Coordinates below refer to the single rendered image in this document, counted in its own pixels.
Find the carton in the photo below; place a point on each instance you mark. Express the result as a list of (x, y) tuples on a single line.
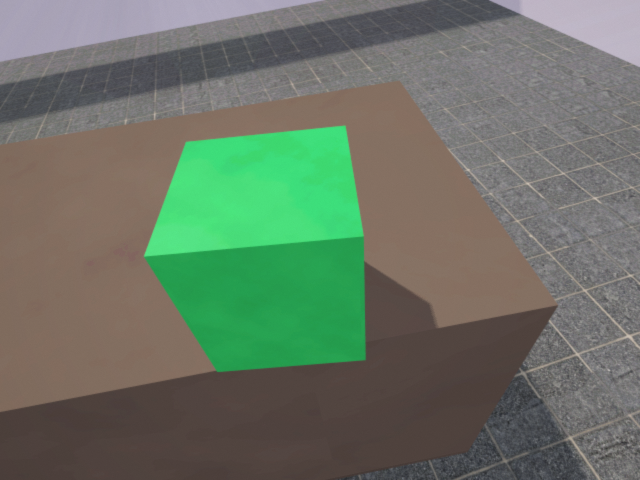
[(259, 244)]

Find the pedestal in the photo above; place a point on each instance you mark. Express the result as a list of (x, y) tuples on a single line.
[(102, 379)]

